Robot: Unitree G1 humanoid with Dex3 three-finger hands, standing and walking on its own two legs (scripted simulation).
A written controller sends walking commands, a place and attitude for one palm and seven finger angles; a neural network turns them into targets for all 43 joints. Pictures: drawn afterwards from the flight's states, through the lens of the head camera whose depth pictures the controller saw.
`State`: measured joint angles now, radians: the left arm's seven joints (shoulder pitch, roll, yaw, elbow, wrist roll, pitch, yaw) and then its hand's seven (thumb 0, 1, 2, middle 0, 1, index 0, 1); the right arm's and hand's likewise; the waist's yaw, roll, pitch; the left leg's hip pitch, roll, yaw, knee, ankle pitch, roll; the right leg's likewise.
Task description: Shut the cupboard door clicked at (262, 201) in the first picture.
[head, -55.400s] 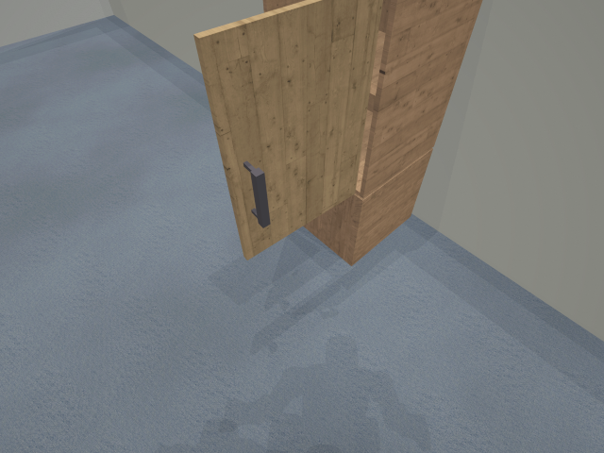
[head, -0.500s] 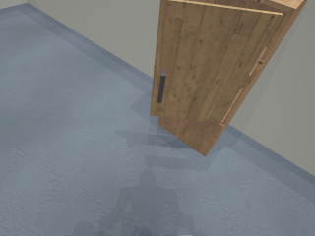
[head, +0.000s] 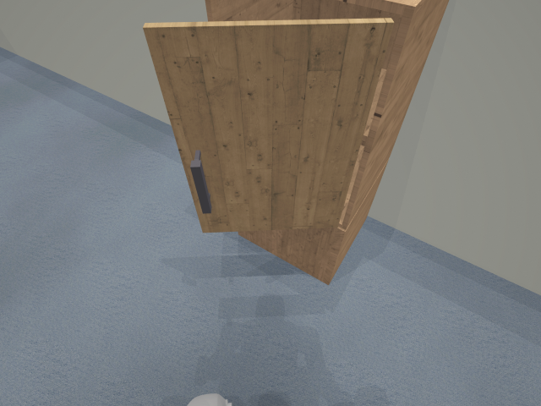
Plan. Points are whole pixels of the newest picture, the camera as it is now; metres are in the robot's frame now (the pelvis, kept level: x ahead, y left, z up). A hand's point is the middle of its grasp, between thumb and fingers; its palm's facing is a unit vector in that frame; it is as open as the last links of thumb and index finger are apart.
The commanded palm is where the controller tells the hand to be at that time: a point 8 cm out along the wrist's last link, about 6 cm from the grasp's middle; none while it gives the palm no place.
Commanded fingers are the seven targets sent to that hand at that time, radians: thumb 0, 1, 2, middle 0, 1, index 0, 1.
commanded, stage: take the last steps up to it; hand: left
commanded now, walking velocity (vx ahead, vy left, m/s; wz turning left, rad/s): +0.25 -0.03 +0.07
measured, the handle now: (202, 182) +0.60 +0.17 -0.10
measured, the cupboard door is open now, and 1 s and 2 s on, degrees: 35 35 35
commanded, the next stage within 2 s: come to a stop and stand still in 0.22 s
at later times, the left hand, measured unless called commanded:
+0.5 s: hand out of the picture +0.14 +0.15 -0.18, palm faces +0.08 -0.98 -0.17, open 7.4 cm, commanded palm none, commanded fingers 0.00 0.90 0.90 -0.20 -0.30 -0.20 -0.30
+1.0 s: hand (179, 381) +0.20 +0.17 -0.18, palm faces +0.07 -0.97 -0.22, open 7.4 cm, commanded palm none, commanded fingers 0.00 0.90 0.90 -0.20 -0.30 -0.20 -0.30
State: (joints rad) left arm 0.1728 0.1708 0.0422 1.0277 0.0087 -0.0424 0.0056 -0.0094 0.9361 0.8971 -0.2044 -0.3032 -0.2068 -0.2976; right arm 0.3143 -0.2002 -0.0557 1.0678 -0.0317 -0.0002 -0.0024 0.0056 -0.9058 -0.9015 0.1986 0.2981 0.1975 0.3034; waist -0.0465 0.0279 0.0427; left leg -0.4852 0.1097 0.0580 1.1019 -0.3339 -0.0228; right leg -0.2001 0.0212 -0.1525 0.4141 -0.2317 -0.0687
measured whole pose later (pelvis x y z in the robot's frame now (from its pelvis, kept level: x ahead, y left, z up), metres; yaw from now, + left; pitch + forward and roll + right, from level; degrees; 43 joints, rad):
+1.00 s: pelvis +0.13 -0.02 -0.01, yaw +2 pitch +0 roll -1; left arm 0.16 0.21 0.03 1.01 0.01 0.05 0.04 0.00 0.91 0.90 -0.20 -0.30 -0.20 -0.30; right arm 0.21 -0.19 -0.04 1.00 -0.02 0.03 -0.02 0.00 -0.90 -0.90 0.20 0.30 0.20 0.30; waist 0.01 -0.02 0.06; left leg -0.23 0.01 0.06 0.55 -0.32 0.04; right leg -0.35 -0.02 -0.01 0.75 -0.42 -0.01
